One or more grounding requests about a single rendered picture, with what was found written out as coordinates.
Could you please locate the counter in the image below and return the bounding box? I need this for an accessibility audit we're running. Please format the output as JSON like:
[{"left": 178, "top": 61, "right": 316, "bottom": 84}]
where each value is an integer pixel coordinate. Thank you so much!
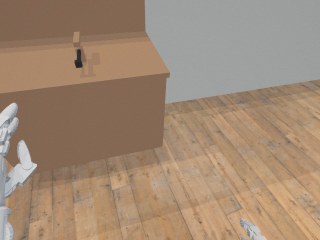
[{"left": 0, "top": 0, "right": 170, "bottom": 174}]

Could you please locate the robot left forearm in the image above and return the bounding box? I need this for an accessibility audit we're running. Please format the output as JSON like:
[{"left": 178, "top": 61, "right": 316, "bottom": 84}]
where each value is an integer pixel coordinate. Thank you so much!
[{"left": 0, "top": 206, "right": 15, "bottom": 240}]

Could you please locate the tap lever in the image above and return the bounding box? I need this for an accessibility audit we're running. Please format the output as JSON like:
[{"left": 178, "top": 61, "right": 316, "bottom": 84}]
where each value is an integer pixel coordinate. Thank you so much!
[{"left": 74, "top": 49, "right": 83, "bottom": 68}]

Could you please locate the robot left hand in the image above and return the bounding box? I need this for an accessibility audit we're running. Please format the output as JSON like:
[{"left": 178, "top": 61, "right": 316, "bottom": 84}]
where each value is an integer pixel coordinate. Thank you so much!
[{"left": 0, "top": 103, "right": 37, "bottom": 207}]

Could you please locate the robot right hand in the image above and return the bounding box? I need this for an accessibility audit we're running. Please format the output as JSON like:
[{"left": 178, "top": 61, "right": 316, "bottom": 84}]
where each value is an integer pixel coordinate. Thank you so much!
[{"left": 239, "top": 218, "right": 267, "bottom": 240}]

